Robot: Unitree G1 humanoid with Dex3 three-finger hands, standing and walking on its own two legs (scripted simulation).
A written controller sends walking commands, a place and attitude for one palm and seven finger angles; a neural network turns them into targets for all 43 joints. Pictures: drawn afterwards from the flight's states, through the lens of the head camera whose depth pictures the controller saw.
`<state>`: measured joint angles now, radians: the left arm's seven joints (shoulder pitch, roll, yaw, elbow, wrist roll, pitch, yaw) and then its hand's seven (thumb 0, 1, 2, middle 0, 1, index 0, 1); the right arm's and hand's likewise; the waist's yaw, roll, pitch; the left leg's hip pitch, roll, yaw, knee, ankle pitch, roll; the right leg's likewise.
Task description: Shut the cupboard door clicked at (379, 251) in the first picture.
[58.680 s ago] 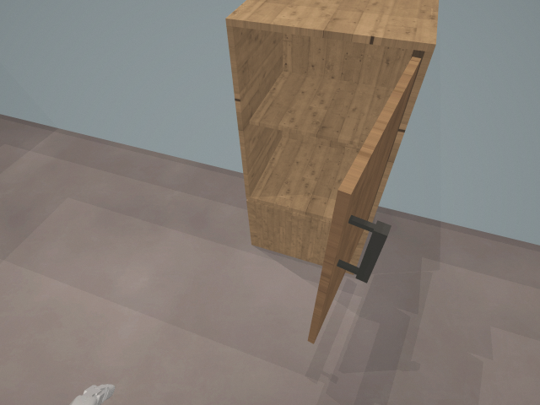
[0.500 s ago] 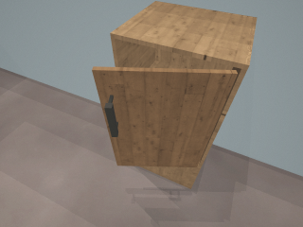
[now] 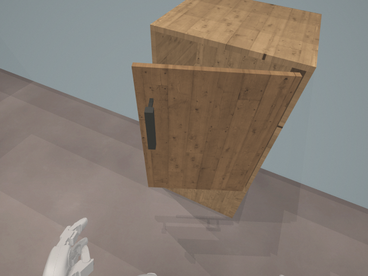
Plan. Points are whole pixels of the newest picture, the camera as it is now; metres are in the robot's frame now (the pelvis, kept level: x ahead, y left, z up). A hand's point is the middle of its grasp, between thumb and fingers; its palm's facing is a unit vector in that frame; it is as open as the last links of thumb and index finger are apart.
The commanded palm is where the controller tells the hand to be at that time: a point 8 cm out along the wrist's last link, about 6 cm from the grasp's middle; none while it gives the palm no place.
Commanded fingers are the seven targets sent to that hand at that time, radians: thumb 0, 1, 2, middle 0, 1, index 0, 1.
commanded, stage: raise the hand and make a fist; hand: left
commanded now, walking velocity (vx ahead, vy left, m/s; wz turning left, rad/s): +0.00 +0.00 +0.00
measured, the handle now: (151, 124) +0.51 +0.12 +0.01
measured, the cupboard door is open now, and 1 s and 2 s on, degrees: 23 23 23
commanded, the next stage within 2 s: bring the fist close to the handle in 1.78 s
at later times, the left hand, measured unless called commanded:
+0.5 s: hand (105, 259) +0.16 +0.17 -0.03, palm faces +0.02 -1.00 -0.04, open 5.1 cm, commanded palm +0.14 +0.23 -0.03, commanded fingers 0.00 0.90 0.90 -0.79 -0.94 -0.79 -0.94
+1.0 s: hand (111, 222) +0.23 +0.17 -0.01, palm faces +0.01 -1.00 -0.02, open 3.2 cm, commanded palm +0.21 +0.22 +0.00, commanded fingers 0.00 0.90 0.90 -1.25 -1.44 -1.25 -1.44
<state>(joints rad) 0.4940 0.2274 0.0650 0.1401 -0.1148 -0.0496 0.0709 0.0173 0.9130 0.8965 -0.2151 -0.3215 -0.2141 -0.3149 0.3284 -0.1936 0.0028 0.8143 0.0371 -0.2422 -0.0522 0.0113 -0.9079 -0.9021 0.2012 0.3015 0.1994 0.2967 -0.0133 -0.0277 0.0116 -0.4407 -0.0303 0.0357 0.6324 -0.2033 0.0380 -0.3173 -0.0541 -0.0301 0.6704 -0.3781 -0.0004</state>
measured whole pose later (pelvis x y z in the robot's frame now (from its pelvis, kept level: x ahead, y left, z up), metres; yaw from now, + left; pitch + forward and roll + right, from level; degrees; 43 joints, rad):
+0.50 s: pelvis -0.04 -0.02 -0.09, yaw -1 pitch +12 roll -4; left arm 0.45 0.26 0.12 -0.12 -0.27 -0.39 -0.20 0.02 0.90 0.90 -0.61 -0.75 -0.61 -0.75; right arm 0.20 -0.21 0.05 0.52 0.04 -0.27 -0.07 0.01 -0.90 -0.90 0.20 0.30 0.20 0.30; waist 0.03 0.03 -0.14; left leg -1.06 -0.02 -0.09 1.25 -0.44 0.01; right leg -0.90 0.03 -0.07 1.24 -0.54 -0.01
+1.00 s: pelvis +0.02 -0.01 -0.07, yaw -2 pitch +15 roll -4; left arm 0.50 0.24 0.14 -0.15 -0.29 -0.36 -0.21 0.02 0.90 0.90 -1.07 -1.25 -1.07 -1.25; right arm 0.22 -0.22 -0.01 0.52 0.04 -0.20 -0.06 0.01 -0.91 -0.90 0.20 0.30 0.20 0.30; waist 0.02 0.04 -0.16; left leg -0.96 -0.01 -0.05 1.18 -0.47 0.03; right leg -0.80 0.04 -0.03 1.14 -0.59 0.01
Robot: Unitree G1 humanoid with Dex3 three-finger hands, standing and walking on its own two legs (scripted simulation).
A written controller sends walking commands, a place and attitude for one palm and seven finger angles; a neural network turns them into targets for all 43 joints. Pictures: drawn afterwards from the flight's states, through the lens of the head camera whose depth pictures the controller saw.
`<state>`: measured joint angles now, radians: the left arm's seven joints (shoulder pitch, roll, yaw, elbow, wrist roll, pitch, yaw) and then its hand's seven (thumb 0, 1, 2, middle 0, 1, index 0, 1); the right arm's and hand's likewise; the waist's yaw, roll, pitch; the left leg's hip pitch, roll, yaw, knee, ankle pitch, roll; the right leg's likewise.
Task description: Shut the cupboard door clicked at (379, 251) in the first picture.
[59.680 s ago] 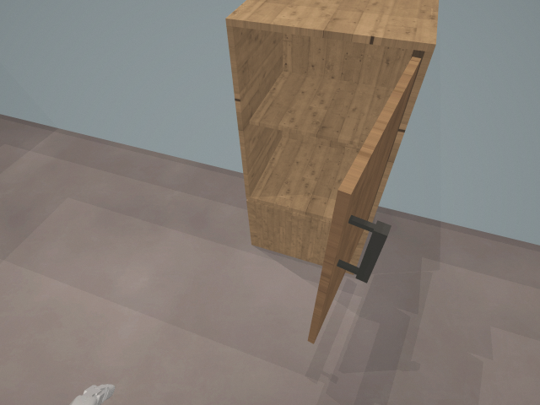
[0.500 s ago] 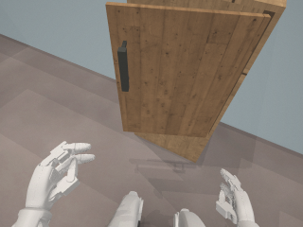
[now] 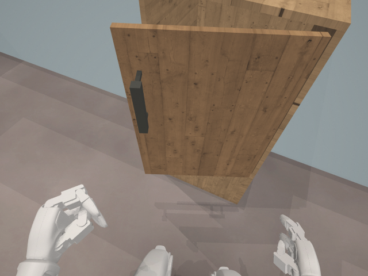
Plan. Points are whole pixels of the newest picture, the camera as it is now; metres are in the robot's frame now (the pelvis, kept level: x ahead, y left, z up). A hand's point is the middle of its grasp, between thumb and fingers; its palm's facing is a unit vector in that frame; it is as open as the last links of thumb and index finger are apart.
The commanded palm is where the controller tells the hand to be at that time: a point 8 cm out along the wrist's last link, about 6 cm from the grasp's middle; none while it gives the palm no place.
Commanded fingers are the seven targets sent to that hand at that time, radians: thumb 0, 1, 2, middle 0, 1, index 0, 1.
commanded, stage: raise the hand and make a fist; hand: left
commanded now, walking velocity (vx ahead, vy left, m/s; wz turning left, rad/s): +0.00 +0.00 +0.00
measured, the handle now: (141, 103) +0.48 +0.15 +0.08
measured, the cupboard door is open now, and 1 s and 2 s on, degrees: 23 23 23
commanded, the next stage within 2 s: bring the fist close to the handle in 0.78 s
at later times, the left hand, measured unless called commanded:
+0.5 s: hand (96, 204) +0.23 +0.18 +0.08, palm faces +0.02 -1.00 -0.03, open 3.1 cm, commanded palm +0.20 +0.24 +0.09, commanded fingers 0.00 0.90 0.90 -1.30 -1.50 -1.30 -1.50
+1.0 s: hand (105, 203) +0.23 +0.17 +0.08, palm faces +0.02 -1.00 -0.03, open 3.1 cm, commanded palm +0.22 +0.22 +0.09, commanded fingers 0.00 0.90 0.90 -1.30 -1.50 -1.30 -1.50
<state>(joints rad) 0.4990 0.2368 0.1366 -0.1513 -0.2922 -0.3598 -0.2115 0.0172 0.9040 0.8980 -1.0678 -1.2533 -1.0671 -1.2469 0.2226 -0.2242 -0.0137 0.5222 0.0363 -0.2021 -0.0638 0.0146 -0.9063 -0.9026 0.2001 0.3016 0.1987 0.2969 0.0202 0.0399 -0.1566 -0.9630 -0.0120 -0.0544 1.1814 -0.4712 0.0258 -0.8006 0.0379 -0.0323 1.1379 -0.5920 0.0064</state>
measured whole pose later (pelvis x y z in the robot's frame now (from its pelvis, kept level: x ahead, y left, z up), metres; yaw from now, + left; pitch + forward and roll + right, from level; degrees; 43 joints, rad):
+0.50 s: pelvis +0.00 -0.01 +0.02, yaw +0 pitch +12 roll -3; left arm 0.38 0.25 0.13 -0.07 -0.28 -0.31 -0.20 0.02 0.90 0.90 -1.30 -1.50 -1.29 -1.49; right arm 0.26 -0.24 0.03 0.49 0.04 -0.13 -0.06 0.01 -0.91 -0.90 0.20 0.30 0.20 0.30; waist 0.00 0.05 -0.15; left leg -0.85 -0.01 -0.05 1.08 -0.44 0.02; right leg -0.70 0.04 -0.03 1.04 -0.55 0.00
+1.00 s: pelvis +0.00 -0.01 +0.02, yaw +0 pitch +12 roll -2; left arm 0.33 0.23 0.11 -0.02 -0.27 -0.34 -0.19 0.02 0.90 0.90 -1.30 -1.50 -1.30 -1.50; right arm 0.24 -0.24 0.02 0.50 0.04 -0.14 -0.06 0.01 -0.91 -0.90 0.20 0.30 0.20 0.30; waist 0.01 0.06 -0.14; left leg -0.86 -0.01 -0.05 1.09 -0.44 0.01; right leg -0.71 0.04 -0.03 1.07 -0.56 -0.01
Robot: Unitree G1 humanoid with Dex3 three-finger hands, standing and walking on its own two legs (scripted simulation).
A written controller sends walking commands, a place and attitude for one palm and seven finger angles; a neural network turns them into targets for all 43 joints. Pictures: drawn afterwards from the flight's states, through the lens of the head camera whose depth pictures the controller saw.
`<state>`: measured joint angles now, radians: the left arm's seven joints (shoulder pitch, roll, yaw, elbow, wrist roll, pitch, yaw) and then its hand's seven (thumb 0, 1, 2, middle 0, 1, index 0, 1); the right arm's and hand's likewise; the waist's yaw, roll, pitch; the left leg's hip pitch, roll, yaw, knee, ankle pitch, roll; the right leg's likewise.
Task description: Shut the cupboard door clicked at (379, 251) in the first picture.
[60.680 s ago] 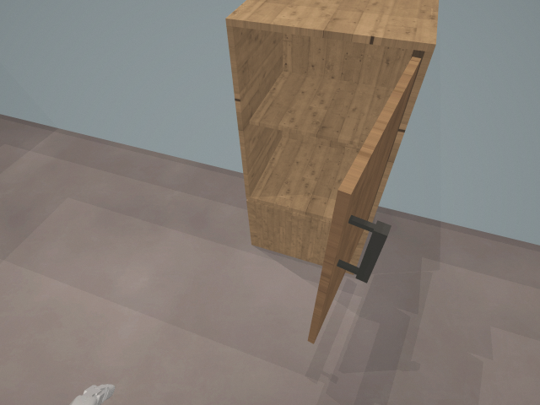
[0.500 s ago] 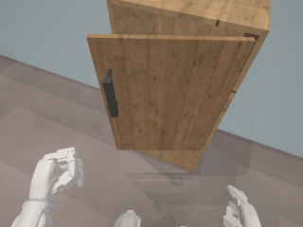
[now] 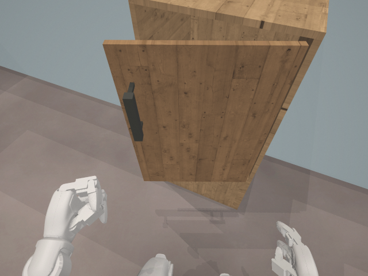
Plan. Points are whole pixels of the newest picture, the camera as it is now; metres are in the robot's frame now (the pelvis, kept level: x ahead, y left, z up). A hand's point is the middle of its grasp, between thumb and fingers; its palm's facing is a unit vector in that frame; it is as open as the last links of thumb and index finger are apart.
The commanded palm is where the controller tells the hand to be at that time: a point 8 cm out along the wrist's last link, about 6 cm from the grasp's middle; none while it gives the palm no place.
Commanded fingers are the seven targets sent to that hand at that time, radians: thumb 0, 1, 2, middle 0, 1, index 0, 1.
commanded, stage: bring the fist close to the handle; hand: left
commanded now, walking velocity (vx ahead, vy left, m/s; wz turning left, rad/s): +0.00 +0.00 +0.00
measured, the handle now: (135, 113) +0.48 +0.16 +0.07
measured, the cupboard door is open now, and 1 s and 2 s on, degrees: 23 23 18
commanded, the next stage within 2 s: push the door shut along its arc in 1.28 s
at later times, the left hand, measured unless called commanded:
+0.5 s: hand (133, 172) +0.31 +0.13 +0.07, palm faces -0.02 -1.00 -0.02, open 3.1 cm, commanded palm +0.30 +0.19 +0.07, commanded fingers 0.00 0.90 0.90 -1.30 -1.50 -1.30 -1.50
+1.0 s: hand (155, 145) +0.38 +0.10 +0.07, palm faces +0.00 -1.00 -0.02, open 3.1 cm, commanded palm +0.35 +0.16 +0.07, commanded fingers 0.00 0.90 0.90 -1.30 -1.50 -1.30 -1.50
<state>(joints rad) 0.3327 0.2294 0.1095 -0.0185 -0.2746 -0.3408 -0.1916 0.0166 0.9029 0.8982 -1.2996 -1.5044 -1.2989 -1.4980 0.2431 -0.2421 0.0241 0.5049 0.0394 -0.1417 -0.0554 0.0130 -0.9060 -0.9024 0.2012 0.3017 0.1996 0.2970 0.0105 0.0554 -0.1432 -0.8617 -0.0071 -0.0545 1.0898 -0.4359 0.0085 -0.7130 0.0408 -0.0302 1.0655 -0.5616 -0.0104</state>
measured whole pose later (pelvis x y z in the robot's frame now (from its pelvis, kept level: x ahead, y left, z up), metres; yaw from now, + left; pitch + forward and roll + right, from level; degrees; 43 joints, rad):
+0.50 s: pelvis +0.00 +0.00 +0.01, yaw -1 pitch +12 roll -2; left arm 0.02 0.17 0.02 0.19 -0.17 -0.30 -0.04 0.02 0.90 0.90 -1.30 -1.50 -1.30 -1.50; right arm 0.25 -0.24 0.02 0.55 0.03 -0.08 -0.02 0.01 -0.91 -0.90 0.20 0.30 0.20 0.30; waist -0.02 0.04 -0.13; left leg -0.84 -0.01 -0.03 1.05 -0.42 0.01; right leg -0.71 0.04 0.00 1.04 -0.55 -0.01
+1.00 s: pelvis +0.00 +0.00 +0.01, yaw -2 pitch +14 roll -1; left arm -0.31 0.13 0.05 0.53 -0.12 -0.34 0.05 0.02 0.90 0.90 -1.30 -1.50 -1.30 -1.50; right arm 0.27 -0.24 0.00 0.60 0.01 -0.03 0.00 0.01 -0.91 -0.90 0.20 0.30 0.20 0.30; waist -0.04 0.04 -0.14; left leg -0.86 0.00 -0.02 1.03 -0.41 0.00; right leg -0.74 0.04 0.01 1.04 -0.54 -0.01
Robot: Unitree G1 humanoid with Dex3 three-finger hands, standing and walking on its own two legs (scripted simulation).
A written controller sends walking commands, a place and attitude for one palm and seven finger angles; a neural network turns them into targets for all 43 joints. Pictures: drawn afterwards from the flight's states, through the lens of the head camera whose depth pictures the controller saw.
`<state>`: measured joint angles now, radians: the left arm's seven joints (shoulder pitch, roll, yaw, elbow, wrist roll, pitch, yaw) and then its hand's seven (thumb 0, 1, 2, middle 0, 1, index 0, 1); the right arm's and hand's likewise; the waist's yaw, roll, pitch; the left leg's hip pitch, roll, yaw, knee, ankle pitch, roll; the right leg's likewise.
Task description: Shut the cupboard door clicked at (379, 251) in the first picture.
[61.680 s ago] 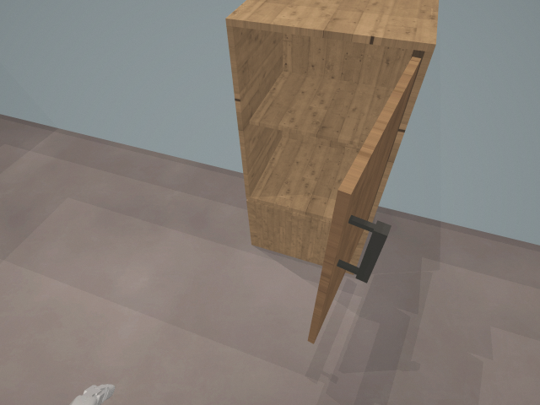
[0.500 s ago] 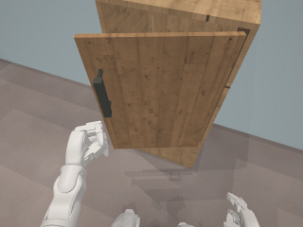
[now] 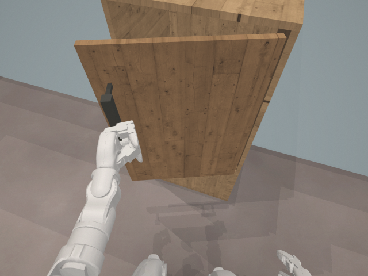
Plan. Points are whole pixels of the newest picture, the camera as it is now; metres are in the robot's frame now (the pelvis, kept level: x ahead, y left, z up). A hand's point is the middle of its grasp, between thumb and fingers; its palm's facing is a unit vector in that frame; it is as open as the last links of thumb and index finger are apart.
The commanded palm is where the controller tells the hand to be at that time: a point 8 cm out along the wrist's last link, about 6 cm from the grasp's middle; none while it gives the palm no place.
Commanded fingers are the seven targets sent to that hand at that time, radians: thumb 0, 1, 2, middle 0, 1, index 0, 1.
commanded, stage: bring the fist close to the handle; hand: left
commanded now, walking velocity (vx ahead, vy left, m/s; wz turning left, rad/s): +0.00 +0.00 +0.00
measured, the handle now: (115, 114) +0.47 +0.18 +0.06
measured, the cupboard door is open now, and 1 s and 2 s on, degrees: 23 18 6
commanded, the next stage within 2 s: push the door shut along its arc in 0.28 s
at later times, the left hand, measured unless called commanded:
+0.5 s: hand (135, 148) +0.37 +0.12 +0.06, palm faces +0.02 -1.00 -0.03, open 3.1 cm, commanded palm +0.36 +0.17 +0.07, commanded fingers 0.00 0.90 0.90 -1.30 -1.50 -1.30 -1.50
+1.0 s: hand (135, 126) +0.44 +0.13 +0.07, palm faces -0.09 -0.99 -0.04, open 3.1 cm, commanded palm +0.43 +0.17 +0.07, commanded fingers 0.00 0.90 0.90 -1.30 -1.50 -1.30 -1.50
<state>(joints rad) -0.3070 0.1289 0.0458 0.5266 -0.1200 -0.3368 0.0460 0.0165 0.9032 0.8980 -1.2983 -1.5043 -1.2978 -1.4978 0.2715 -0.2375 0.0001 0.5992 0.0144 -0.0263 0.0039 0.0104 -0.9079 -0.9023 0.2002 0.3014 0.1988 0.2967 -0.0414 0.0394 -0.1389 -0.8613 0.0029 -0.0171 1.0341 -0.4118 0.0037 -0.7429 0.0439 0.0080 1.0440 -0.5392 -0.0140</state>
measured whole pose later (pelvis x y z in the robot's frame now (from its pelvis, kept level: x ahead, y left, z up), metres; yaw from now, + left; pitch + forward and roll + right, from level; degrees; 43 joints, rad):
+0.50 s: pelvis +0.00 +0.00 +0.00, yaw +0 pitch +14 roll -1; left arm -0.33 0.15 0.07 0.59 -0.13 -0.39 0.00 0.02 0.90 0.90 -1.30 -1.50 -1.30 -1.50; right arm 0.25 -0.24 -0.01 0.61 0.02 -0.02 0.00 0.01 -0.91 -0.90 0.20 0.30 0.20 0.30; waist -0.04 0.04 -0.13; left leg -0.86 0.00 -0.02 1.03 -0.40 0.00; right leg -0.75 0.05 0.00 1.05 -0.54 -0.02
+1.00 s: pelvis -0.01 +0.00 -0.01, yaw +0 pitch +17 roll -2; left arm -0.72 0.26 0.15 1.00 -0.14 -0.41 -0.15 0.02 0.90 0.90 -1.30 -1.50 -1.30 -1.50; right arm 0.33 -0.26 -0.01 0.67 0.02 -0.02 0.00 0.01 -0.91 -0.90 0.20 0.30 0.20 0.30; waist -0.08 0.04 -0.13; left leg -0.98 0.00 -0.03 1.08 -0.40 0.01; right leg -0.85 0.04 -0.01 1.09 -0.53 -0.01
